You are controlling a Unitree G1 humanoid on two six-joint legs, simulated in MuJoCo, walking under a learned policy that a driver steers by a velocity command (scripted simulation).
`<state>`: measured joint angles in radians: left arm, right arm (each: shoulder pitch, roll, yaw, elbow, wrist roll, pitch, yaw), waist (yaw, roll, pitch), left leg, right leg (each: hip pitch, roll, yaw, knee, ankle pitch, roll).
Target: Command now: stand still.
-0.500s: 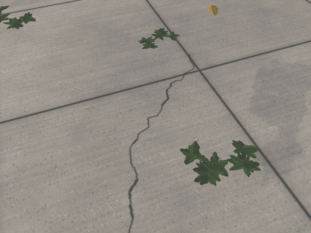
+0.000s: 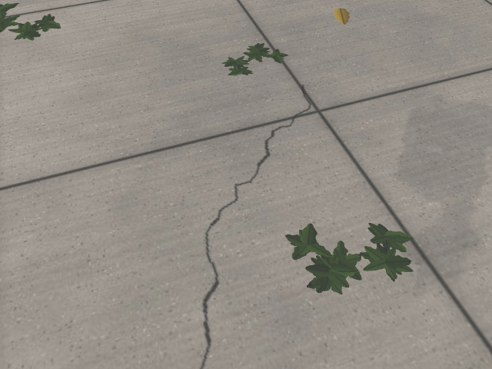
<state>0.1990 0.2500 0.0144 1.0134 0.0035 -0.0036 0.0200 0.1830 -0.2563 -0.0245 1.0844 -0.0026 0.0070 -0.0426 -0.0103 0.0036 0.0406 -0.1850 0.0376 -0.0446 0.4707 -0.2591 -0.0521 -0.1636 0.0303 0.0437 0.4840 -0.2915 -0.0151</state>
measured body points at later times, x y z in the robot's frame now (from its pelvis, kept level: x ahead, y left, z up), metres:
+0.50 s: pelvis +0.01 +0.01 -0.01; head +0.01 +0.02 +0.44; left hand +0.02 +0.27 -0.16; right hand +0.02 -0.24 -0.16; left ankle -0.01 +0.14 -0.73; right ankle -0.02 -0.11 -0.74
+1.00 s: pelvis +0.22 +0.02 -0.02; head +0.25 +0.03 +0.43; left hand +0.47 +0.23 -0.10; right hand +0.09 -0.22 -0.14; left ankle +0.01 +0.14 -0.74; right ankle +0.38 -0.09 -0.73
